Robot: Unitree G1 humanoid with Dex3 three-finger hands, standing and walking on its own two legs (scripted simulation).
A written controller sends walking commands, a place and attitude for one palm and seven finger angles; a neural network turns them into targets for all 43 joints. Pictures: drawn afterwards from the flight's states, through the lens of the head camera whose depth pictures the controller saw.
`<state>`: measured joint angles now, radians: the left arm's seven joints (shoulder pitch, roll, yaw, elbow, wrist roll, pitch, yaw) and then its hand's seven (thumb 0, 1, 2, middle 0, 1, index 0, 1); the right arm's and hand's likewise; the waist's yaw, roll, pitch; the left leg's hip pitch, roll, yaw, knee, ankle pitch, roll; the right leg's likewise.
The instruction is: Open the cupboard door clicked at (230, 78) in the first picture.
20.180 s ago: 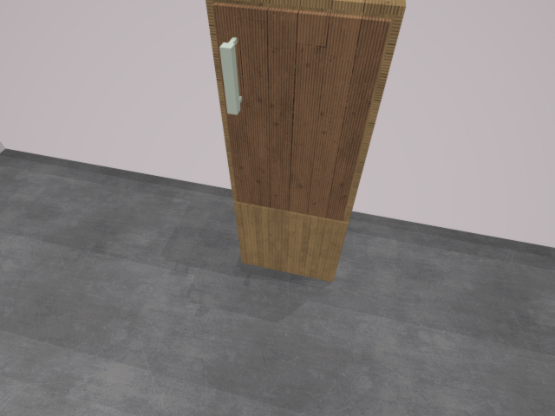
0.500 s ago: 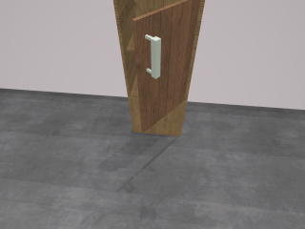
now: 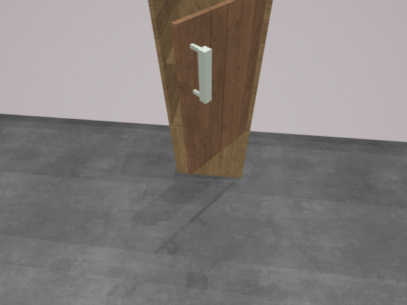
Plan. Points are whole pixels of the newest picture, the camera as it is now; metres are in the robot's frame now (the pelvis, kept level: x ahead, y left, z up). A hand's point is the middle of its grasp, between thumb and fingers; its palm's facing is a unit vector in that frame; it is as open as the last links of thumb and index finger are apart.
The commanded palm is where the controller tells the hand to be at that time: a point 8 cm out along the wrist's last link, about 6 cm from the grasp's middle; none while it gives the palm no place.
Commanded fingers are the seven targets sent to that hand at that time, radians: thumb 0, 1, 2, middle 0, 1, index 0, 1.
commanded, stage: look to check the result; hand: left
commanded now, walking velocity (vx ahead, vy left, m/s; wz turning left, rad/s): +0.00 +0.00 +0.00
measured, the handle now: (199, 74) +0.66 +0.05 +0.10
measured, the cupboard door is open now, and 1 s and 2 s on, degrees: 51 51 51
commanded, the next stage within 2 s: walk to a spot facing it in 0.24 s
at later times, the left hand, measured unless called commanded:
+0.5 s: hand out of the picture +0.07 +0.21 -0.16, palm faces -0.01 -0.95 -0.30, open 7.4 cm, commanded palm none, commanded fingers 0.00 0.90 0.90 -0.20 -0.30 -0.20 -0.30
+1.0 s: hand out of the picture +0.11 +0.16 -0.17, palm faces -0.23 -0.93 -0.29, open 7.4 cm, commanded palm none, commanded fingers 0.00 0.90 0.90 -0.20 -0.30 -0.20 -0.30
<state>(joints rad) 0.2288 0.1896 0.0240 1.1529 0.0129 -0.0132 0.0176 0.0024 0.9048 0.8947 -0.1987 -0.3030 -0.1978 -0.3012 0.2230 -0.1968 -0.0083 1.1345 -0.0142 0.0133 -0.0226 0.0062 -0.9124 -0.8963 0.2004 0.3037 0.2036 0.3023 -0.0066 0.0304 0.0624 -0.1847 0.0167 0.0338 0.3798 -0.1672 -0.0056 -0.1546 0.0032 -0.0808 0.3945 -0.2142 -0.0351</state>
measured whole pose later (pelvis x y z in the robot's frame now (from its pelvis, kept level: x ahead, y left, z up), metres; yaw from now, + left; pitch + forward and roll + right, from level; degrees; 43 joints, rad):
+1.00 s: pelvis +0.00 -0.03 -0.01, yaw -17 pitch +1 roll +2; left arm 0.20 0.19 0.08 0.96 0.03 0.03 0.01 0.00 0.90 0.89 -0.20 -0.30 -0.20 -0.30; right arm 0.13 -0.23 -0.07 0.97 -0.01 0.07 -0.03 0.01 -0.91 -0.90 0.20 0.30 0.20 0.30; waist 0.01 0.02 0.14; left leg -0.44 0.05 0.04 1.05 -0.48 -0.06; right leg -0.31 0.05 0.06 0.58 -0.28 -0.06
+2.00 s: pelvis +0.03 -0.08 +0.00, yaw -54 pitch +2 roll -2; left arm 0.11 0.25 0.08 0.90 0.03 0.04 -0.08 0.01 0.91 0.90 -0.20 -0.30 -0.19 -0.30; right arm 0.36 -0.21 -0.02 0.94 -0.04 -0.03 -0.01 0.01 -0.91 -0.90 0.20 0.30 0.21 0.30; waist -0.02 0.00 0.07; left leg -0.14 0.15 0.16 0.42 -0.30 -0.06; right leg -0.52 -0.05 -0.07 0.85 -0.36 0.02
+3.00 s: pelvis +0.14 -0.51 +0.00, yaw -75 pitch +2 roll +0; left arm 0.24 0.20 0.07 1.06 0.02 -0.07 -0.01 -0.01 0.94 0.89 -0.20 -0.30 -0.20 -0.30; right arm 0.23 -0.17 -0.05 1.03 -0.02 -0.02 0.02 0.01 -0.92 -0.90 0.20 0.30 0.20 0.30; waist -0.02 -0.01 0.06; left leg -0.51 0.14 0.10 0.80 -0.28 -0.05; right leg -0.14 0.00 -0.11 0.40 -0.29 -0.05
